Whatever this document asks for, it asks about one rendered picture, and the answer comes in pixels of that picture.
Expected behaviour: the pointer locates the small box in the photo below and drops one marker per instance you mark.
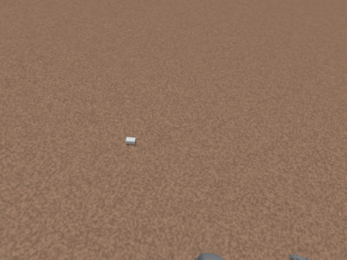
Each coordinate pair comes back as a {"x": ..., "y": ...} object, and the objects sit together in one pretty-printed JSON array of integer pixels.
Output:
[{"x": 130, "y": 140}]

